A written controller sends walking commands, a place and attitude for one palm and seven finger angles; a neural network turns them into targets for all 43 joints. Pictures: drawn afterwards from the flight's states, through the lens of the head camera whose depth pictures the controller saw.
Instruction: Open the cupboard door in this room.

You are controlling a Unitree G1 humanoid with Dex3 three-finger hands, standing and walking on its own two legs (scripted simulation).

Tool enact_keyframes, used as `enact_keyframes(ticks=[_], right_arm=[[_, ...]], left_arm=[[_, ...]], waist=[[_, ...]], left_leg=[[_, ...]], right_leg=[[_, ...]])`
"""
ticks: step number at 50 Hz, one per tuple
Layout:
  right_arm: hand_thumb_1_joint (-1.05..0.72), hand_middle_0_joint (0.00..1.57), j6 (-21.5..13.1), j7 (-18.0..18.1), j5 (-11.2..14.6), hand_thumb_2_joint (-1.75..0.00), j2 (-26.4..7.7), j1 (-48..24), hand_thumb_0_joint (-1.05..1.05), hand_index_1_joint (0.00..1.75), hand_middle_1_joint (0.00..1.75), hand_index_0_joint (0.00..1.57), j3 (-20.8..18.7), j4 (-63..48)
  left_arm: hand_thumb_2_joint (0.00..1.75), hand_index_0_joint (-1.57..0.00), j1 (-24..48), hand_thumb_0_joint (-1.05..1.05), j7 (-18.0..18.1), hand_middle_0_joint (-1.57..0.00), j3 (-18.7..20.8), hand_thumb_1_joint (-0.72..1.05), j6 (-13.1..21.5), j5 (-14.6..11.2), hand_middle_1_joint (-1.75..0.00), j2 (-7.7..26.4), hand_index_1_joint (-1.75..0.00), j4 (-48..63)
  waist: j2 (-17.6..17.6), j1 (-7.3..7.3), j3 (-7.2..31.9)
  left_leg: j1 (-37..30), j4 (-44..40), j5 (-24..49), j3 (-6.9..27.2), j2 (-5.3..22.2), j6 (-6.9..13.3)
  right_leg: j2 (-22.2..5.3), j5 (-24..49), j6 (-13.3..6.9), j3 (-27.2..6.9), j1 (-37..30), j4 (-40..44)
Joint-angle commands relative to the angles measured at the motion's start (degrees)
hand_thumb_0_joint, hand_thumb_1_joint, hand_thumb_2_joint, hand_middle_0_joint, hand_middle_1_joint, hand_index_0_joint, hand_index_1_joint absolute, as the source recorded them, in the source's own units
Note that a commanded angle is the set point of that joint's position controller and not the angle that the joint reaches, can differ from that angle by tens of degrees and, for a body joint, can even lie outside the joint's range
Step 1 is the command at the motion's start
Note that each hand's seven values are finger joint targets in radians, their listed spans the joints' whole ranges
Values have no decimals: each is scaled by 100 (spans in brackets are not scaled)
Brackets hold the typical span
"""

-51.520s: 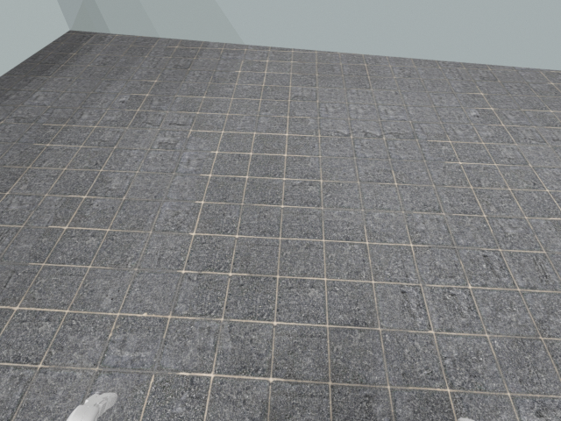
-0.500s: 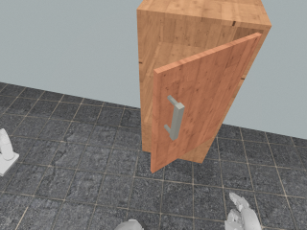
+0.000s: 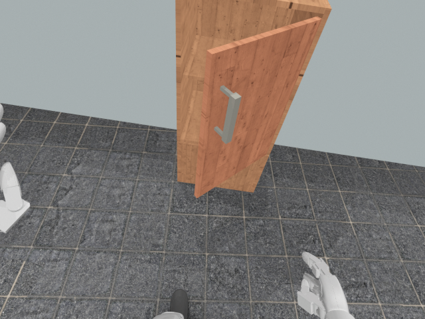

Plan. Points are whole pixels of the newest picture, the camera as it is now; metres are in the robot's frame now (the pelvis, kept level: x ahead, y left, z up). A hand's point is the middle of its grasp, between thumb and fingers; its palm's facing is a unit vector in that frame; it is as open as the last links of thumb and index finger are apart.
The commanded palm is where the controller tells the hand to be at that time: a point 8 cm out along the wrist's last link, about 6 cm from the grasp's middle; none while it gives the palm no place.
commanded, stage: stop stepping back and stand still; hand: left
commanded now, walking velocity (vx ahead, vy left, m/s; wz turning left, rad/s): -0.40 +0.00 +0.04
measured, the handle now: (225, 115) +0.59 +0.00 +0.02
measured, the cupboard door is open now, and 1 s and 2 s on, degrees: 45 45 45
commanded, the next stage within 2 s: let the arm hang, fingers relaxed in 1.10 s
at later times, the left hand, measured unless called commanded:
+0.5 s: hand out of the picture +0.04 +0.21 +0.19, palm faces +0.31 -0.81 -0.50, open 7.4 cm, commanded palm -0.01 +0.27 +0.18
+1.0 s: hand out of the picture -0.04 +0.23 +0.21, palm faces +0.46 -0.76 -0.47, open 7.4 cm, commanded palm -0.10 +0.28 +0.18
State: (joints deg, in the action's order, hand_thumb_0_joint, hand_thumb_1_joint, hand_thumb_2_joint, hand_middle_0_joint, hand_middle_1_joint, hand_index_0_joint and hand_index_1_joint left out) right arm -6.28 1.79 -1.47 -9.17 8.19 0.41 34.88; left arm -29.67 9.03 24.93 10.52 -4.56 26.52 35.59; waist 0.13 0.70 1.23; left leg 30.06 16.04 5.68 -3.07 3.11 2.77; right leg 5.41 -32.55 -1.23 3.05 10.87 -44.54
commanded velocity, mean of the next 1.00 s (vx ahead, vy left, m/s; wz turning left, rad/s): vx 0.27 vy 0.05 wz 0.00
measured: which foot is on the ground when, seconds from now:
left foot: down 0.00-0.06, up 0.08-0.22, down 0.24-0.50, up 0.52-0.98, down 1.00-1.00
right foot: up 0.00-0.06, down 0.08-0.26, up 0.28-0.48, down 0.50-1.00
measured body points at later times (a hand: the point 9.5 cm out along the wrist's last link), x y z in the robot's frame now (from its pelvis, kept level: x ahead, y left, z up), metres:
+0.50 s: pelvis -0.16 -0.02 +0.00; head -0.19 -0.02 +0.45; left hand +0.02 +0.25 +0.21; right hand -0.04 -0.26 -0.08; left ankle -0.02 +0.07 -0.72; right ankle -0.18 -0.07 -0.72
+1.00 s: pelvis -0.25 -0.02 +0.01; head -0.25 -0.02 +0.46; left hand -0.07 +0.27 +0.23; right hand -0.10 -0.29 -0.06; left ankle -0.27 +0.10 -0.73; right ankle -0.17 -0.07 -0.73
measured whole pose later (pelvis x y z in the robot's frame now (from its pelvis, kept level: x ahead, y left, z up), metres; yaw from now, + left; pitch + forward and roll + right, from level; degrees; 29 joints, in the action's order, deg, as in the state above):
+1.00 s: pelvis -0.25 -0.02 +0.01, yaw -1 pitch +1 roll +1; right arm -7.5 5.0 -1.1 -14.2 14.5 -2.2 34.8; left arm -31.4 11.3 24.9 14.4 -0.6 24.4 30.4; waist -1.7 0.7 2.3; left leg 9.0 22.6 -20.7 -5.5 -0.2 3.9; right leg 2.3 -13.4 -4.2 6.5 19.2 -25.3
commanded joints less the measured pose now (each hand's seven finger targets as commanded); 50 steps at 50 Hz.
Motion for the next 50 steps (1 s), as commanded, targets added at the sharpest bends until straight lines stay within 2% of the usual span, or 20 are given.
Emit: enact_keyframes(ticks=[1, 3, 5, 7, 11, 14, 15, 19, 22, 24, 25, 26, 27, 29, 31, 35, 40, 44, 47, 50], right_arm=[[-90, 20, -210, 47, -10, -90, -819, -197, 0, 30, 30, 20, -339, -624], [-90, 20, -98, 80, 106, -90, -791, -185, 0, 30, 30, 20, -306, -507], [-90, 20, -219, 66, 4, -90, -875, -221, 0, 30, 30, 20, -200, -623], [-90, 20, -248, 143, 232, -90, -913, -251, 0, 30, 30, 20, -262, -744], [-90, 20, -259, 322, 253, -90, -1047, 13, 0, 30, 30, 20, -175, -417], [-90, 20, -463, 298, 171, -90, -1114, 50, 0, 30, 30, 20, -194, -499], [-90, 20, -525, 294, 65, -90, -933, -58, 0, 30, 30, 20, -138, -505], [-90, 20, -551, 218, 75, -90, -1012, -242, 0, 30, 30, 20, -288, -678], [-90, 20, -439, 190, 62, -90, -874, -251, 0, 30, 30, 20, -254, -817], [-90, 20, -269, 200, 86, -90, -756, -177, 0, 30, 30, 20, -279, -794], [-90, 20, -150, 202, 148, -90, -728, -149, 0, 30, 30, 20, -331, -742], [-90, 20, -150, 274, 48, -90, -1051, -145, 0, 30, 30, 20, -415, -588], [-90, 20, -111, 257, -95, -90, -1142, 43, 0, 30, 30, 20, -447, -287], [-90, 20, -145, 249, 132, -90, -931, -132, 0, 30, 30, 20, -301, -602], [-90, 20, -154, 313, 151, -90, -1017, -143, 0, 30, 30, 20, -331, -439], [-90, 20, -294, 361, 135, -90, -1099, -285, 0, 30, 30, 20, -365, -360], [-90, 20, -440, 391, 54, -90, -986, -196, 0, 30, 30, 20, -360, -514], [-90, 20, -395, 404, 38, -90, -883, -93, 0, 30, 30, 20, -407, -634], [-90, 20, -372, 370, 50, -90, -836, 184, 0, 30, 30, 20, -379, -691], [-90, 20, -370, 316, 116, -90, -1048, 273, 0, 30, 30, 20, -464, -733]], left_arm=[[90, -20, -190, 0, 40, -20, 1005, 90, 506, -202, -30, 1121, -30, 1159], [90, -20, -84, 0, 81, -20, 1220, 90, 637, -126, -30, 1485, -30, 1228], [90, -20, -291, 0, 198, -20, 1544, 90, 626, -76, -30, 1693, -30, 1132], [90, -20, -153, 0, 3, -20, 914, 90, 313, 57, -30, 1032, -30, 662], [90, -20, 764, 0, 62, -20, 464, 90, 162, 91, -30, 714, -30, -213], [90, -20, 1463, 0, 147, -20, 366, 90, 284, 221, -30, 868, -30, -315], [90, -20, 1272, 0, 114, -20, 433, 90, 328, 211, -30, 1016, -30, 58], [90, -20, -153, 0, 97, -20, 749, 90, 280, 191, -30, 1048, -30, 922], [90, -20, -772, 0, 144, -20, 865, 90, 312, 200, -30, 995, -30, 988], [90, -20, -871, 0, 140, -20, 1051, 90, 214, 279, -30, 1112, -30, 559], [90, -20, -536, 0, 98, -20, 883, 90, 170, 318, -30, 1004, -30, 465], [90, -20, 139, 0, 32, -20, 905, 90, 241, 260, -30, 1046, -30, 435], [90, -20, 493, 0, -96, -20, 1201, 90, 314, 238, -30, 1269, -30, 191], [90, -20, 838, 0, -120, -20, 829, 90, 317, 242, -30, 983, -30, -596], [90, -20, 753, 0, -123, -20, 457, 90, 358, 247, -30, 650, -30, -1423], [90, -20, 1265, 0, -17, -20, -72, 90, 501, 383, -30, 475, -30, -900], [90, -20, 737, 0, 185, -20, 417, 90, 567, 459, -30, 837, -30, 53], [90, -20, 213, 0, 367, -20, 984, 90, 599, 437, -30, 1143, -30, 640], [90, -20, 185, 0, 373, -20, 736, 90, 608, 349, -30, 717, -30, 338], [90, -20, 157, 0, 320, -20, 608, 90, 631, 321, -30, 470, -30, -69]], waist=[[1284, -145, 1469], [-708, -114, 781], [-566, -173, 730], [-1199, -1, 362], [557, 218, 145], [1079, 107, -61], [716, 34, 169], [1197, -247, 487], [1935, -183, 444], [310, -290, 128], [-1582, -222, -114], [-1305, -44, -555], [-697, 155, -414], [-543, 181, -353], [96, 108, -454], [-448, -27, -169], [-1217, -129, 317], [-567, -152, 633], [91, 46, 730], [1576, 58, 105]], left_leg=[[-2025, -308, -1863, 421, 473, -773], [-2338, 2756, -2071, 214, -201, -667], [-482, 4655, -2955, 418, -469, -595], [-45, 3779, -2204, 534, -206, -381], [-2295, 1267, -930, 328, -301, 10], [-2174, -271, -2296, 3635, 1517, 1026], [-1668, -866, -3680, 3733, 1412, 633], [-22, -1320, -4633, 1454, 528, -168], [884, -778, -4661, 892, 375, -165], [1605, 1741, -4317, 132, -206, -350], [1481, 4612, -3548, -66, -590, -370], [1683, 5997, -2931, 489, -502, -443], [1311, 6642, -2294, 560, -357, -497], [1145, 6451, -1662, 508, -117, -426], [1311, 6072, -1303, 386, -60, -365], [1069, 4642, -1776, 98, -204, -176], [-174, 2642, -2512, -422, -384, -73], [-777, 1431, -2703, -471, -365, -38], [-1892, 422, -2676, -547, -471, 66], [-2771, -368, -3509, 2246, 1513, 924]], right_leg=[[-90, 434, -305, 190, -314, 2837], [-1895, 1436, -572, -1542, 1693, 3843], [-2603, 3215, -950, -1448, 997, 3222], [-1731, 4577, -613, -859, 93, 2260], [-1129, 4013, 75, -303, 694, 1023], [-316, 53, 264, -503, 1781, -1135], [-372, 119, 59, -561, 1361, -1432], [-63, 696, -30, 262, -564, -635], [-3, 175, -188, 610, -1587, 594], [-709, -70, -494, -292, -1544, 2196], [-2331, -1115, -1010, -2754, 24, 3524], [-2870, -1575, -1045, -3567, 1268, 4037], [-2717, -889, -927, -2588, 1933, 3710], [-2107, -2371, -458, -2410, 2073, 3883], [-1877, -1584, -129, -1862, 1574, 3701], [-1815, 116, 425, -1518, 55, 3633], [-1941, -1383, 172, -1679, -34, 4111], [-2142, -164, -351, -1923, -689, 3583], [-1540, -101, -278, -1251, -255, 2901], [-492, 377, 257, -131, 1941, 102]])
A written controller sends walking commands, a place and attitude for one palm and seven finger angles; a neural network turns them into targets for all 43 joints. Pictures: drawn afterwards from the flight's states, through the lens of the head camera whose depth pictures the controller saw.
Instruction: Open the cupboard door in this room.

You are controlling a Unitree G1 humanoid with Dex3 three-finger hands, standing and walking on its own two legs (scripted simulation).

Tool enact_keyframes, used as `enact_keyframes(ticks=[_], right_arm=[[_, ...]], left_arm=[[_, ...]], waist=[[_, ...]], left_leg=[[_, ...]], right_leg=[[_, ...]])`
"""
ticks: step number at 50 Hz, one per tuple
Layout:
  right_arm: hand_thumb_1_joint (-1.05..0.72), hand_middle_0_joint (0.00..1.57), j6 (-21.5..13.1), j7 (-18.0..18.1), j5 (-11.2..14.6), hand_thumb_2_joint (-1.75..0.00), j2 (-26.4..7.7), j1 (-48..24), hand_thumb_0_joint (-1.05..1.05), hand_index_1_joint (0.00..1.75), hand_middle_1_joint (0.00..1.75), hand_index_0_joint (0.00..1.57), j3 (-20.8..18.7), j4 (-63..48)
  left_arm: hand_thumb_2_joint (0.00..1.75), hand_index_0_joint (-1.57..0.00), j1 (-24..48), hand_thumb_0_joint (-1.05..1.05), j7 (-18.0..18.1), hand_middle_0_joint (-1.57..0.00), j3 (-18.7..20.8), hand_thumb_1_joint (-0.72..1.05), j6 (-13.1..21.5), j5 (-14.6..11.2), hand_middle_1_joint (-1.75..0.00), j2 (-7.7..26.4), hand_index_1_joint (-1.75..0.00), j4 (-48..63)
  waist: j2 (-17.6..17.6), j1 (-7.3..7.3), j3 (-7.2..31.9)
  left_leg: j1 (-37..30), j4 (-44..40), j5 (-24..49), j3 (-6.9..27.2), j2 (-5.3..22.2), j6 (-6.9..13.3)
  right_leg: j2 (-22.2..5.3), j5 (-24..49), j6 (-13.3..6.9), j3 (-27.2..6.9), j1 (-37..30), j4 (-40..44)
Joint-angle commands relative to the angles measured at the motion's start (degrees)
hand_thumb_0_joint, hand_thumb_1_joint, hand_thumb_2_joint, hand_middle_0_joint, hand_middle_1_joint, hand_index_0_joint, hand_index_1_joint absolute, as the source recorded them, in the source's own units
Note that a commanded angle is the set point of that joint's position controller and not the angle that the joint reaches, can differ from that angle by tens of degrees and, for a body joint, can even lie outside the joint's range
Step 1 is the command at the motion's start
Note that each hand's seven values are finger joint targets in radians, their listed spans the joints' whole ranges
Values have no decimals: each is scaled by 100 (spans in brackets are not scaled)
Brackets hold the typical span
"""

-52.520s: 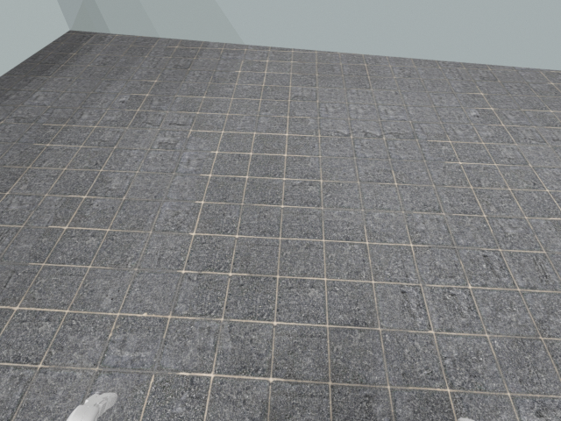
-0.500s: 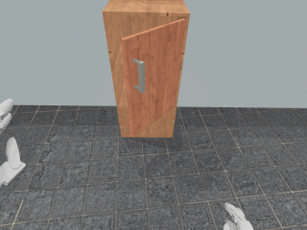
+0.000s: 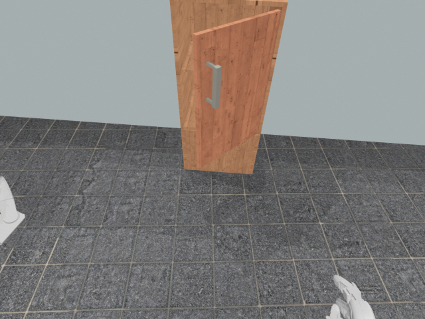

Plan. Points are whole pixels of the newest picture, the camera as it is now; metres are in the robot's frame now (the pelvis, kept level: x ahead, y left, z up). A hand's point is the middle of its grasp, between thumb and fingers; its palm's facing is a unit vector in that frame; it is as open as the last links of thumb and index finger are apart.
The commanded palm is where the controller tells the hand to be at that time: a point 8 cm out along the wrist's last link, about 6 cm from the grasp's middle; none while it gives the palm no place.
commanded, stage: stop stepping back and stand still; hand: left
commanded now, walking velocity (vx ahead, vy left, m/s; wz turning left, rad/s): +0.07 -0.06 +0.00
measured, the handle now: (212, 85) +0.84 +0.04 +0.01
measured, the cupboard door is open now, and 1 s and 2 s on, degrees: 45 45 45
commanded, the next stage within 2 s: let the arm hang, fingers relaxed in 0.10 s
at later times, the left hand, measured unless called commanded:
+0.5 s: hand out of the picture +0.08 +0.16 -0.18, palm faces +0.15 -0.98 -0.14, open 6.9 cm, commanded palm none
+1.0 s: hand out of the picture +0.02 +0.19 -0.17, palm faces +0.07 -0.97 -0.22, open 7.4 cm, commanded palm none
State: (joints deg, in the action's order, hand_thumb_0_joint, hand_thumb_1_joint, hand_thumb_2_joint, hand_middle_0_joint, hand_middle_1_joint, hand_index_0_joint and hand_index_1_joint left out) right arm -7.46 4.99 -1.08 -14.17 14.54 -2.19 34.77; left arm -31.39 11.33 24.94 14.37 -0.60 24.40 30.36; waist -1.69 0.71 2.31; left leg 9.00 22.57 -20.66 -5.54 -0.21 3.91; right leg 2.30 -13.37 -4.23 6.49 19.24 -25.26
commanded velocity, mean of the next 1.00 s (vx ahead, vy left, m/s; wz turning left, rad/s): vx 0.01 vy -0.01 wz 0.00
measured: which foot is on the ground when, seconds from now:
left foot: down 0.00-1.00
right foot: down 0.00-0.00, up 0.02-0.24, down 0.26-1.00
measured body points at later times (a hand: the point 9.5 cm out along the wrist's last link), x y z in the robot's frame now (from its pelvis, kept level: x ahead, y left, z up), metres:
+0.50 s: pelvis +0.00 -0.01 -0.02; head +0.03 +0.01 +0.43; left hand +0.07 +0.21 -0.16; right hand +0.09 -0.24 -0.15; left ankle +0.02 +0.10 -0.75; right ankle +0.05 -0.11 -0.74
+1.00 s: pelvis +0.02 +0.02 +0.00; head +0.03 +0.00 +0.45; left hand +0.02 +0.25 -0.15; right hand +0.02 -0.19 -0.17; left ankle +0.02 +0.10 -0.74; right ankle +0.05 -0.11 -0.74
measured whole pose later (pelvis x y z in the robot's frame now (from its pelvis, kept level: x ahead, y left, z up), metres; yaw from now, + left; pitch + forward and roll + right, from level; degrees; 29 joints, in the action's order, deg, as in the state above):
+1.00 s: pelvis +0.02 +0.02 +0.00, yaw +2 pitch -2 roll +0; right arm 0.2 1.2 -1.3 -8.0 16.3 1.1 65.0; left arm -14.3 1.8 0.2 -0.1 0.6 8.6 -65.1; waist 2.0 0.1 -2.9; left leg 7.7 22.7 -12.9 -3.7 -1.9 2.7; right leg -2.4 -11.1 0.6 3.5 10.3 -23.8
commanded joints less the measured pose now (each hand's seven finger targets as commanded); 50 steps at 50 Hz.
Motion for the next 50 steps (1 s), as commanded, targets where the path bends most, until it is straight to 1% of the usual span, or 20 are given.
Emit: enact_keyframes(ticks=[1, 2, 3, 5, 9, 10, 11, 13, 14, 16, 18, 19, 23, 25, 27, 28, 29, 31, 37, 50], right_arm=[[-90, 20, -244, -30, 81, -90, -508, -424, 0, 30, 30, 20, -201, -660], [-90, 20, -210, -56, 92, -90, -478, -505, 0, 30, 30, 20, -215, -571], [-90, 20, -181, -93, 112, -90, -505, -510, 0, 30, 30, 20, -216, -514], [-90, 20, -203, -119, 124, -90, -444, -585, 0, 30, 30, 20, -175, -528], [-90, 20, -277, -55, 71, -90, -557, -568, 0, 30, 30, 20, -113, -485], [-90, 20, -174, -475, -127, -90, -1047, -799, 0, 30, 30, 20, -398, 438], [-90, 20, 181, -495, -9, -90, -497, -154, 0, 30, 30, 20, -292, 344], [-90, 20, 397, -509, 17, -90, -186, -73, 0, 30, 30, 20, -113, 216], [-90, 20, 515, -522, -15, -90, -120, 23, 0, 30, 30, 20, -46, 197], [-90, 20, 699, -513, -78, -90, -264, -357, 0, 30, 30, 20, -90, 185], [-90, 20, 777, -520, -38, -90, -253, -398, 0, 30, 30, 20, -89, 411], [-90, 20, 803, -527, -4, -90, -208, -211, 0, 30, 30, 20, -74, 580], [-90, 20, 814, -483, -9, -90, 27, 449, 0, 30, 30, 20, 65, 1395], [-90, 20, 754, -407, -135, -90, -384, 367, 0, 30, 30, 20, -22, 1387], [-90, 20, 812, -383, -143, -90, -332, -124, 0, 30, 30, 20, 8, 1448], [-90, 20, 809, -365, -123, -90, -254, -148, 0, 30, 30, 20, 32, 1498], [-90, 20, 793, -344, -91, -90, -215, -57, 0, 30, 30, 20, 47, 1553], [-90, 20, 704, -326, -47, -90, -133, 170, 0, 30, 30, 20, 90, 1779], [-90, 20, 662, -329, 0, -90, -146, 509, 0, 30, 30, 20, 135, 2289], [-90, 20, 668, -319, 1, -90, 134, 603, 0, 30, 30, 20, 227, 3005]], left_arm=[[90, -20, 352, 0, 50, -20, 732, 90, 213, -38, -30, 851, -30, 289], [90, -20, 376, 0, -35, -20, 873, 90, 204, -48, -30, 1012, -30, 57], [90, -20, 90, 0, -141, -20, 751, 90, 136, -53, -30, 878, -30, -231], [90, -20, 316, 0, -194, -20, 433, 90, 76, -8, -30, 664, -30, 166], [90, -20, 972, 0, -213, -20, 383, 90, 94, 25, -30, 962, -30, 915], [90, -20, 844, 0, -973, -20, -1767, 90, -1034, 478, -30, -825, -30, -3439], [90, -20, 441, 0, -1101, -20, -1913, 90, -1393, 368, -30, -1165, -30, -3760], [90, -20, 318, 0, -1120, -20, -1870, 90, -1425, 363, -30, -547, -30, -4059], [90, -20, 582, 0, -1172, -20, -1811, 90, -1357, 343, -30, -313, -30, -4341], [90, -20, 653, 0, -1087, -20, -1803, 90, -1311, 353, -30, -277, -30, -4997], [90, -20, 924, 0, -1029, -20, -1878, 90, -1327, 321, -30, -297, -30, -5688], [90, -20, 1114, 0, -995, -20, -1923, 90, -1368, 301, -30, -197, -30, -5946], [90, -20, 1639, 0, -1004, -20, -2107, 90, -1437, 133, -30, -498, -30, -6984], [90, -20, 1383, 0, -1011, -20, -2112, 90, -1466, 147, -30, -1106, -30, -7202], [90, -20, 1603, 0, -1027, -20, -2148, 90, -1516, 193, -30, -991, -30, -7604], [90, -20, 1570, 0, -1056, -20, -2161, 90, -1512, 187, -30, -944, -30, -7791], [90, -20, 1564, 0, -1073, -20, -2186, 90, -1491, 187, -30, -898, -30, -7949], [90, -20, 1469, 0, -1077, -20, -2235, 90, -1415, 151, -30, -910, -30, -8326], [90, -20, 1514, 0, -1020, -20, -2320, 90, -1348, 107, -30, -853, -30, -8922], [90, -20, 1368, 0, -937, -20, -2377, 90, -1373, 109, -30, -998, -30, -9500]], waist=[[1283, 70, -153], [1003, 53, -308], [986, 70, -501], [1153, 49, -849], [970, 24, -697], [636, 72, -783], [137, -86, -186], [-1154, -80, 308], [-1521, 6, 170], [-2397, -285, -85], [-2139, -270, 142], [-1639, -156, 325], [353, 243, 38], [2019, 79, -121], [2358, -48, -723], [2235, -104, -877], [1682, -135, -944], [1003, -136, -447], [-58, -39, -183], [95, -56, -752]], left_leg=[[-361, -983, -75, 2650, 2110, 1045], [171, -1014, -43, 2537, 2095, 1045], [587, -1099, -505, 2168, 1921, 934], [952, -968, 4, 1532, 1530, 735], [1060, -505, 1272, 1007, 1336, 454], [1111, 711, 2426, 792, 854, 98], [1045, 1058, 2083, 394, 714, -75], [1559, 1923, -147, 153, 67, -342], [1676, 2263, -1033, 195, -78, -378], [2132, 3072, -1531, 363, -32, -381], [1913, 2932, -1231, 426, 1, -396], [1632, 2563, -1009, 360, 21, -409], [-294, 599, 677, 453, 54, -359], [348, -346, 344, 1931, 1168, 137], [1451, -983, -900, 1895, 993, 121], [1583, -1021, -972, 1691, 870, 21], [1575, -892, -577, 1572, 814, -47], [1029, -575, 584, 1240, 682, -114], [300, -439, 1259, 965, 591, -186], [293, -610, 1226, 848, 555, -202]], right_leg=[[-120, -1437, 594, -512, 1362, -3000], [-243, -1226, 519, -673, 1390, -3409], [-353, -905, 484, -645, 1347, -3396], [-482, -648, 515, -426, 1018, -2849], [-206, -601, 578, 47, -169, -1365], [-576, -256, 496, -378, 76, -1059], [-785, 630, 278, -724, -449, -713], [-1908, 1617, -209, -1966, -819, -191], [-2204, 2037, -440, -2141, -858, 8], [-1992, 2442, -602, -2148, -1187, 187], [-1747, 3158, -571, -1738, -1527, 62], [-1689, 2976, -527, -1551, -1560, 6], [-1200, -353, 7, -1187, 60, 209], [-543, -766, 379, -444, 60, -342], [-430, -607, 381, -375, -642, -279], [-466, -363, 349, -408, -786, -174], [-513, -61, 327, -458, -923, -27], [-691, 534, 289, -604, -1267, 258], [-908, 635, 271, -719, -1231, 519], [-904, 476, 322, -743, -992, 548]])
